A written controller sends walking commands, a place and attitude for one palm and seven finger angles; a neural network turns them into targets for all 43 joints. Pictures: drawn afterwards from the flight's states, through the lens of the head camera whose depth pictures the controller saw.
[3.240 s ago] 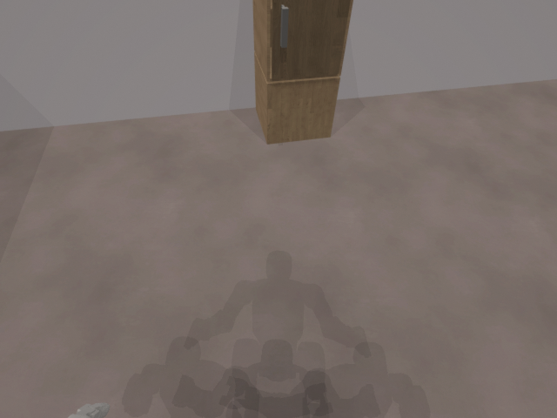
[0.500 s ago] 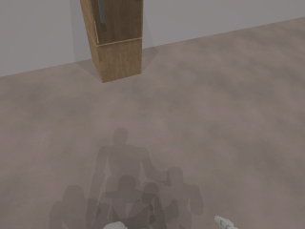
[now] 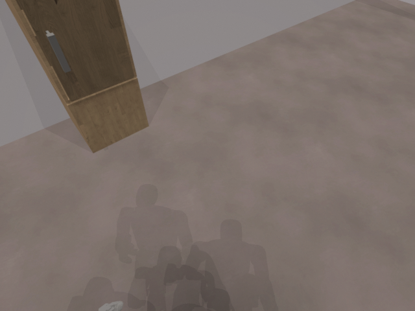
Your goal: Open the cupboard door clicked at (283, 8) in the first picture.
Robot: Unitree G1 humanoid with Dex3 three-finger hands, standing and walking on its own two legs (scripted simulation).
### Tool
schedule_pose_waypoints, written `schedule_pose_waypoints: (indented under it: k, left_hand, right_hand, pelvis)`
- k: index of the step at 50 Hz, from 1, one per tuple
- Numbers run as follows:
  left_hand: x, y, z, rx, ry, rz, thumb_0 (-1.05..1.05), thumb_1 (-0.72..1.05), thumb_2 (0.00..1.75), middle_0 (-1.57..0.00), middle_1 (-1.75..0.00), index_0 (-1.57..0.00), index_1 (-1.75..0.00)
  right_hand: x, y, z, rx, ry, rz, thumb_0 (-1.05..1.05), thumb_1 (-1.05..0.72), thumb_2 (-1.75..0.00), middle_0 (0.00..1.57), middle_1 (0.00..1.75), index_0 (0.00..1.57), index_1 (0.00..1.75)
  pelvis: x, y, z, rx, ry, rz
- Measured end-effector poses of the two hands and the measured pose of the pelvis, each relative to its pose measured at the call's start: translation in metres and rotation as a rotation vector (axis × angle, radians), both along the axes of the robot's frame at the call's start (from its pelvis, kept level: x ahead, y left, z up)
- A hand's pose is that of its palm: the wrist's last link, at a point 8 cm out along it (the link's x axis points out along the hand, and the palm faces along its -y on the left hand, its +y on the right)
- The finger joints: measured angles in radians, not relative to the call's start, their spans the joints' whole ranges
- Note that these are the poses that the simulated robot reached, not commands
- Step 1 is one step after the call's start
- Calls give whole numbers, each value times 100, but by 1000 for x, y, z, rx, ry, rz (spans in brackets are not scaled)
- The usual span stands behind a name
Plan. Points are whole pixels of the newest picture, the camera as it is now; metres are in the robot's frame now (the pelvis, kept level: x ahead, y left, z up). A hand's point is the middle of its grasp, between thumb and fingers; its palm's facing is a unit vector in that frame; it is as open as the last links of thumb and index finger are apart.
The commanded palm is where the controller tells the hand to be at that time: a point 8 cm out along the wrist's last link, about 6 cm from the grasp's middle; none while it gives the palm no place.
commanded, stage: walk to a spot facing it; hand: left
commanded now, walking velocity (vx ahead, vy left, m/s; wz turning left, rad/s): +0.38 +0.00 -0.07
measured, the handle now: (57, 51) +1.09 +0.67 -0.08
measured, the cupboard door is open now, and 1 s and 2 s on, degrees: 0 0 0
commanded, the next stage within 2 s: turn to face it in 0.98 s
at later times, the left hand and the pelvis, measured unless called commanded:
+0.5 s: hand (116, 253) +0.28 +0.23 -0.16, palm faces -0.02 -0.99 -0.14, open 7.4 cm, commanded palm none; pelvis +0.23 +0.06 +0.02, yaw -5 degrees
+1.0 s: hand (158, 172) +0.52 +0.17 -0.16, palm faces -0.10 -0.97 -0.21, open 7.2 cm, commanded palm none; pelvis +0.46 -0.02 +0.01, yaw -8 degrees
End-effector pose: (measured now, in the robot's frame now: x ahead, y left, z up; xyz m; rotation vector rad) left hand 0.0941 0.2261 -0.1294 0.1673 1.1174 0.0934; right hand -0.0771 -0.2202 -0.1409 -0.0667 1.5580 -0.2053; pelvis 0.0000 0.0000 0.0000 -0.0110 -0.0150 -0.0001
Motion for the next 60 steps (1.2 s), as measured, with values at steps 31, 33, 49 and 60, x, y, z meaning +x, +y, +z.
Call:
schedule_pose_waypoints:
  k: [31, 33, 49, 60]
  left_hand:
    - [286, 38, 1, -7, 123, -71, 1, 93, 90, -20, -30, -20, -30]
    - [324, 25, 0, 3, 101, -109, 1, 93, 90, -20, -30, -19, -30]
    - [425, -13, 3, 40, 125, -67, -1, 95, 90, -21, -30, -20, -30]
    - [437, 6, -32, -48, 311, 58, 0, 92, 90, -20, -30, -20, -30]
  right_hand:
    - [272, 83, 10, 39, -63, -123, 1, -91, -90, 20, 30, 20, 30]
    - [272, 83, 5, 59, -12, -162, 1, -91, -90, 20, 30, 20, 30]
    - [521, -30, 10, -58, -282, -85, 1, -92, -90, 20, 30, 20, 30]
    - [712, -11, 23, -102, -447, 109, 1, -92, -90, 20, 30, 20, 30]
  pelvis:
    - [288, 43, 11, 19, 7, -119]
    - [309, 34, 6, 23, 6, -131]
    - [453, -16, 10, -5, 5, -145]
    - [554, 12, -5, -36, -7, -87]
